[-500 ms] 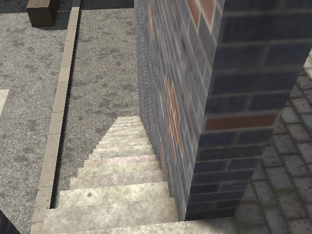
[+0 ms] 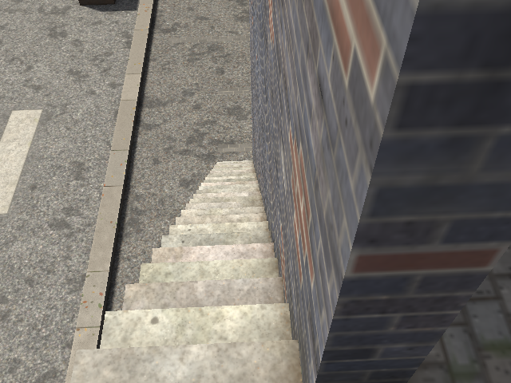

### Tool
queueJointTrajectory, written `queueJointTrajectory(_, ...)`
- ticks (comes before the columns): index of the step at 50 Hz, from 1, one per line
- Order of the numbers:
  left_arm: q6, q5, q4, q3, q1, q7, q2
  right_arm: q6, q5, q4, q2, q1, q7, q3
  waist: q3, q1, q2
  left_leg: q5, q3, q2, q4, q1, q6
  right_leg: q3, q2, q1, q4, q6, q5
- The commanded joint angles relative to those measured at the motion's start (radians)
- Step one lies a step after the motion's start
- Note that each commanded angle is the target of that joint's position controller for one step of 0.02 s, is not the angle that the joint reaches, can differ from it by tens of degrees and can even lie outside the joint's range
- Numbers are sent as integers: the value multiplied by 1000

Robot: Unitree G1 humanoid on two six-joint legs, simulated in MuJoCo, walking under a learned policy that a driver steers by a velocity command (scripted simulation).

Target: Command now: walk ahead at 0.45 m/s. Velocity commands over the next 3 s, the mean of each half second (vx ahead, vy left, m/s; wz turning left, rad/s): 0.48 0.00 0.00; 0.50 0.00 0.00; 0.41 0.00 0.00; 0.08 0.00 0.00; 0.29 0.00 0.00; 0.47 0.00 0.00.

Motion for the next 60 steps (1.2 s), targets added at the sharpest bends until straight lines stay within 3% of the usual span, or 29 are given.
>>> queueJointTrajectory(1,-14,-5,-41,23,-19,0,164,-13,10,-36,-72,55,-17,-14,-11,-81,-150,40,64,-95,-156,247,45,51,-204,-109,160,-73,1163)
queueJointTrajectory(2,-14,-9,-42,24,-35,0,169,-22,14,-8,-87,158,-21,-24,-64,-126,-160,62,44,-103,-204,345,66,60,-212,-99,277,-68,1181)
queueJointTrajectory(3,-10,-24,-43,27,-63,-3,174,-34,14,36,-85,291,-22,-32,-105,-195,-139,164,43,-95,-321,489,81,43,-194,-133,432,-57,1085)
queueJointTrajectory(4,-11,-37,-59,19,-78,-8,149,-49,-4,59,-124,380,-15,-46,-149,-227,-66,296,-77,18,-364,667,91,27,-140,-280,634,-25,844)
queueJointTrajectory(5,-8,-29,-96,5,-63,4,71,-71,-29,54,-165,397,-1,-42,-225,-172,140,841,-394,300,-363,788,114,-51,12,-448,963,32,16)
queueJointTrajectory(6,26,-60,-52,10,101,19,53,-63,7,65,-147,350,10,-32,-330,-85,177,1044,-543,372,-387,786,226,77,56,-496,1114,49,-156)
queueJointTrajectory(7,38,-38,-38,7,85,25,67,-56,25,31,-90,221,19,-19,-243,-55,108,814,-464,329,-433,644,238,70,-9,-497,1154,55,-128)
queueJointTrajectory(8,42,-21,-50,7,16,24,63,-58,19,14,-31,143,19,1,-145,-47,82,673,-386,278,-480,518,215,39,-29,-501,1134,59,-124)
queueJointTrajectory(10,49,-17,-61,10,-52,11,68,-67,-11,-2,-7,57,10,25,-76,-5,31,701,-234,212,-525,331,149,39,-72,-396,972,65,-112)
queueJointTrajectory(12,54,-23,-64,2,-92,3,56,-80,-17,14,-30,74,8,33,-67,-1,45,783,-131,165,-538,289,93,5,-70,-296,727,72,-100)
queueJointTrajectory(13,54,-27,-68,-5,-135,3,46,-84,-11,24,-41,94,7,34,-78,-18,62,784,-110,145,-540,328,70,-6,-63,-277,590,76,-83)
queueJointTrajectory(15,56,-35,-77,-13,-211,8,48,-80,-2,36,-54,146,-2,33,-109,-64,86,680,-141,144,-544,428,55,-11,-43,-275,393,86,-45)
queueJointTrajectory(18,57,-37,-72,-22,-251,11,51,-50,3,30,-54,132,-4,31,-107,-74,82,156,-206,141,-605,394,44,14,-60,-221,152,92,138)
queueJointTrajectory(20,54,-17,-78,-32,-292,5,54,-35,8,18,-62,102,4,29,-61,-79,66,-239,-255,134,-692,290,30,58,-92,-193,140,89,173)
queueJointTrajectory(22,43,-1,-78,-28,-302,-5,81,-23,4,25,-73,114,10,27,27,-88,-7,-370,-267,131,-756,231,28,84,-90,-246,126,75,122)
queueJointTrajectory(24,28,1,-85,-26,-297,-5,87,-29,10,37,-80,127,4,23,45,-88,-41,-298,-258,128,-736,276,36,106,-97,-279,82,66,136)
queueJointTrajectory(26,15,-9,-86,-25,-289,3,88,-39,10,46,-93,142,-1,15,5,-102,-62,-193,-232,114,-700,348,40,125,-101,-270,49,61,173)
queueJointTrajectory(28,6,-16,-96,-24,-294,7,87,-48,9,54,-88,139,-1,14,-26,-107,-48,-111,-205,104,-665,401,41,137,-108,-260,30,51,211)
queueJointTrajectory(29,1,-17,-167,-30,-373,-7,101,-36,32,39,-42,84,-2,28,-63,-94,-16,-77,-201,106,-676,406,10,206,-144,-203,-12,27,263)
queueJointTrajectory(34,-3,-21,-196,-33,-384,-12,118,-35,21,42,-64,76,-5,28,-98,-106,-36,150,-142,96,-626,489,-15,209,-154,-166,-34,24,353)
queueJointTrajectory(35,-2,-24,-224,-28,-425,-17,141,-36,35,7,-55,24,-5,30,-79,-107,-3,221,-127,91,-628,473,-20,219,-157,-173,-22,18,413)
queueJointTrajectory(37,0,-22,-235,-30,-420,-20,142,-35,36,0,-58,23,-8,33,-132,-102,2,288,-119,98,-613,500,-26,214,-160,-138,-14,17,446)
queueJointTrajectory(40,1,-24,-252,-37,-455,-31,136,-32,35,-19,-70,-10,-5,29,-157,-97,-17,314,-121,111,-614,520,-20,218,-161,-126,-16,16,449)
queueJointTrajectory(43,0,-23,-251,-32,-461,-38,166,-33,34,-18,-81,-10,3,26,-145,-93,-19,270,-120,116,-614,523,-29,220,-160,-126,-27,24,429)
queueJointTrajectory(48,0,-12,-265,-33,-513,-46,168,-36,32,-30,-83,-55,5,20,-131,-89,-23,218,-116,122,-623,504,-31,233,-166,-120,-51,25,453)
queueJointTrajectory(56,9,-7,-266,-35,-546,-41,176,-32,31,-35,-86,-84,-4,11,-141,-85,-13,186,-116,136,-637,520,-35,243,-174,-95,-89,28,461)
queueJointTrajectory(57,3,6,-281,-44,-570,-36,159,-40,29,-48,-62,-104,-9,20,-150,-86,-2,197,-122,139,-636,523,-41,238,-173,-96,-89,29,455)
queueJointTrajectory(59,-1,5,-278,-46,-568,-34,166,-43,30,-50,-70,-106,-11,20,-157,-84,-2,187,-121,141,-632,527,-43,242,-173,-98,-95,32,452)
queueJointTrajectory(60,-5,4,-271,-52,-549,-29,154,-44,22,-24,-80,-78,-12,18,-176,-85,-30,182,-136,149,-625,549,-39,233,-168,-95,-95,28,416)
Next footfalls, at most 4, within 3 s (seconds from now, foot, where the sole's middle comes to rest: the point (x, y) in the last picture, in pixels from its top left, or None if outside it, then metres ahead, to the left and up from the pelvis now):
0.08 left None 0.19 0.08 -0.77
0.40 right None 0.21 -0.11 -0.77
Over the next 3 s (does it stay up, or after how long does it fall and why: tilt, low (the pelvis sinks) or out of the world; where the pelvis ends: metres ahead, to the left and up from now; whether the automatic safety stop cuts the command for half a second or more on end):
stays up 0.15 -0.06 0.02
